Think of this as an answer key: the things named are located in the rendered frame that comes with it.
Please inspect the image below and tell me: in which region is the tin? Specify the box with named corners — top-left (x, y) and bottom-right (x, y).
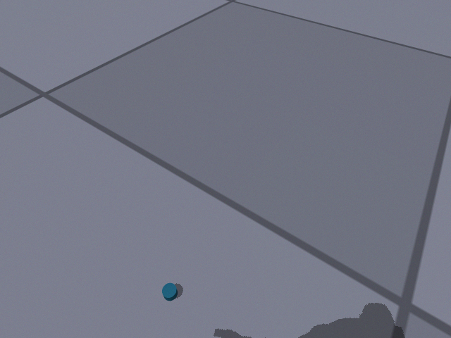
top-left (162, 283), bottom-right (178, 301)

